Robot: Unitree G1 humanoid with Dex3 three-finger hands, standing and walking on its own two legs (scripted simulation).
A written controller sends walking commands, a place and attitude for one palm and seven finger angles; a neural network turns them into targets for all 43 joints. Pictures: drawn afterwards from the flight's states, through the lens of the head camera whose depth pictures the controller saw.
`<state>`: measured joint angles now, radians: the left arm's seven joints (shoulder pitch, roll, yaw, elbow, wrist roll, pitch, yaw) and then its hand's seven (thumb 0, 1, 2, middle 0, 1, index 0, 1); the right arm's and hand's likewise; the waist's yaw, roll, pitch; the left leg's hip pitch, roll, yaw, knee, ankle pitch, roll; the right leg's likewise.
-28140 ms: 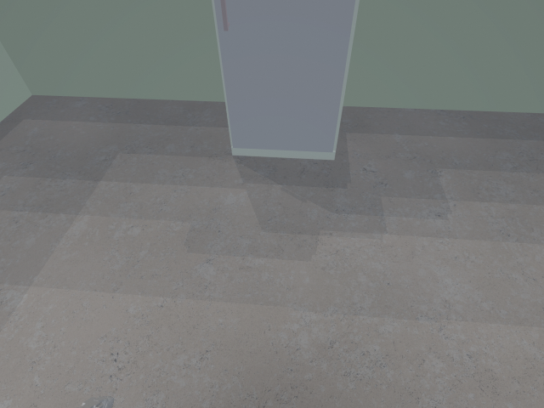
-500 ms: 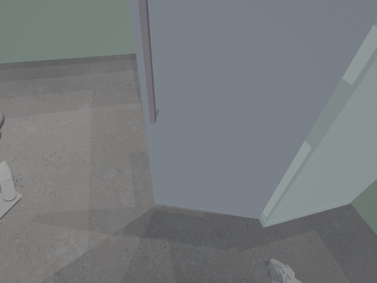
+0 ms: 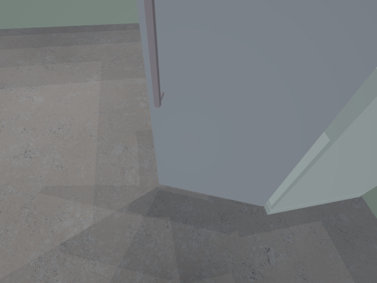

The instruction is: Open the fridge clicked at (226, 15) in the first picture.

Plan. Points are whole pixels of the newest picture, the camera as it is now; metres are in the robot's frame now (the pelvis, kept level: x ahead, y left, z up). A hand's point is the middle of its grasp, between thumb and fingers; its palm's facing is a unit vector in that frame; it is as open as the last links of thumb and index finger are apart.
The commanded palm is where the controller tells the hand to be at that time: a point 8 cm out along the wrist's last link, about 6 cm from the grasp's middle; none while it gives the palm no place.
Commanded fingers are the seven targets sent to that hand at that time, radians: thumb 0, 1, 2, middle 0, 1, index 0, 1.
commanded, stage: let the arm hang, fingers relaxed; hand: left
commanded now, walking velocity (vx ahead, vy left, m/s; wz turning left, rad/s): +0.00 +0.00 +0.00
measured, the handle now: (155, 44) +0.61 +0.12 +0.17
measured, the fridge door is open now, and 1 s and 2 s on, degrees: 67 67 67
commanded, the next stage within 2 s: look to check the result in 0.66 s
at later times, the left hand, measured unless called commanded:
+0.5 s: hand out of the picture +0.04 +0.19 -0.16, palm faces -0.02 -0.98 -0.19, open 7.4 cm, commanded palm none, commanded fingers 0.00 0.90 0.90 -0.20 -0.30 -0.20 -0.30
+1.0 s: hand out of the picture +0.04 +0.23 -0.16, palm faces -0.04 -0.97 -0.26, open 7.4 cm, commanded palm none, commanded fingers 0.00 0.90 0.90 -0.20 -0.30 -0.20 -0.30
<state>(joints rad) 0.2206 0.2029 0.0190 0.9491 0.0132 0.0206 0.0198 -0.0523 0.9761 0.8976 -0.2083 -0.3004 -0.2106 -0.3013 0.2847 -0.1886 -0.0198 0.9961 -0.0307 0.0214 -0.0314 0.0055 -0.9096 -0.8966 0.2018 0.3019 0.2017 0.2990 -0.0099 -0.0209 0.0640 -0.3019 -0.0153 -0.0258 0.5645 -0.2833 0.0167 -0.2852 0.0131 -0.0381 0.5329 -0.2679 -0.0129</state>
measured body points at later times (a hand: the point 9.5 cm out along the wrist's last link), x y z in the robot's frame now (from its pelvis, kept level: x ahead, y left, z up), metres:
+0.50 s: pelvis +0.01 +0.01 +0.01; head +0.01 +0.01 +0.46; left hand +0.04 +0.24 -0.15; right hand +0.03 -0.22 -0.15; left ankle +0.01 +0.11 -0.73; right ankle +0.01 -0.11 -0.73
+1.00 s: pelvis +0.00 +0.02 +0.01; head +0.02 +0.02 +0.46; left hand +0.04 +0.28 -0.14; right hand +0.02 -0.24 -0.14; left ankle +0.01 +0.11 -0.73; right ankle +0.01 -0.11 -0.73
